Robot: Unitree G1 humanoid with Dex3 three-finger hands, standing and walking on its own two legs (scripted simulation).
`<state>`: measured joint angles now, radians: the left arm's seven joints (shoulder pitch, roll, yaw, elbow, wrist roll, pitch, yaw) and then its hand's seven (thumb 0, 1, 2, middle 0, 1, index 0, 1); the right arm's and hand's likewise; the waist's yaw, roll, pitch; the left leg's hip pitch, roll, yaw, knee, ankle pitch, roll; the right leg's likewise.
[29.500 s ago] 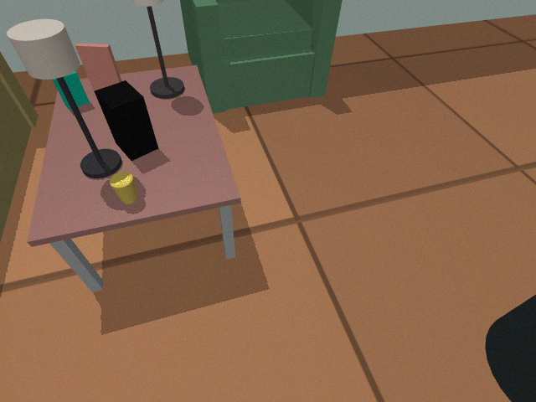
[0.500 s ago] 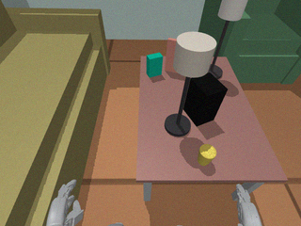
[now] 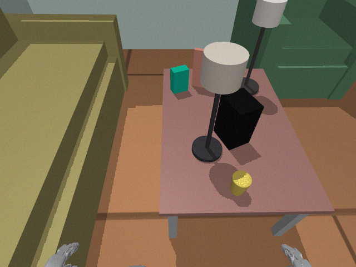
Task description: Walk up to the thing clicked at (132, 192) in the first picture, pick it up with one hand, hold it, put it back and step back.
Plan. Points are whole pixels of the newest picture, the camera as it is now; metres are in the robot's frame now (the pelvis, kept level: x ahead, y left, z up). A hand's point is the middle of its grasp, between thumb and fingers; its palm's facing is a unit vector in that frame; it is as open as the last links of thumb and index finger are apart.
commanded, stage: stand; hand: right
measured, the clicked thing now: (239, 184) +0.45 -0.23 -0.27
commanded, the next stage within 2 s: none
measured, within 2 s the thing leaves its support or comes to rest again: neither
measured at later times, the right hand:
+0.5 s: hand out of the picture +0.05 -0.25 -0.12, palm faces -0.02 +0.94 -0.35, open 7.5 cm
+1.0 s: hand out of the picture +0.05 -0.24 -0.12, palm faces -0.03 +0.94 -0.35, open 7.4 cm
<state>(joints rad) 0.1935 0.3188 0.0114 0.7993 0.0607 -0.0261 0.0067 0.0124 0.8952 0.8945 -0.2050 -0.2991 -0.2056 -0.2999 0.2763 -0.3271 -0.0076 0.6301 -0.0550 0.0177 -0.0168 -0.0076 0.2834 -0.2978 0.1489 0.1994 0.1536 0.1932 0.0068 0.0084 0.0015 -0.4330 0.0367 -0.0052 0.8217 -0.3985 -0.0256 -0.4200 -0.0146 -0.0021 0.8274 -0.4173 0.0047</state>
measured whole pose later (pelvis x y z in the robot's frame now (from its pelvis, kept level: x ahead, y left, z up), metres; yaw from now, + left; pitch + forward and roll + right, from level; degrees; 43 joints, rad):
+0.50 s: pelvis +0.00 +0.00 +0.04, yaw +0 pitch -4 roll +0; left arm 0.16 0.32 0.01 1.10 0.03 0.00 0.00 0.01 0.90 0.89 -0.20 -0.30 -0.20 -0.30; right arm 0.19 -0.32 0.01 1.09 -0.03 -0.01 -0.02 0.01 -0.87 -0.89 0.20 0.30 0.21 0.30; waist 0.00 -0.01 0.05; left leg -0.15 0.04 0.01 0.43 -0.21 -0.03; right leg -0.13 -0.01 0.00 0.42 -0.22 0.01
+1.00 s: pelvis +0.00 +0.01 +0.04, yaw +0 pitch -3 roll +0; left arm 0.13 0.34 0.01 1.16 0.02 0.00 0.00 0.01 0.90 0.89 -0.20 -0.30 -0.20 -0.30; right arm 0.14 -0.33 0.00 1.16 -0.02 -0.01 -0.01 0.01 -0.90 -0.89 0.20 0.30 0.21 0.30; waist 0.00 -0.01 0.06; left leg -0.13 0.03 0.01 0.36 -0.17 -0.02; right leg -0.11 -0.02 0.00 0.35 -0.18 0.02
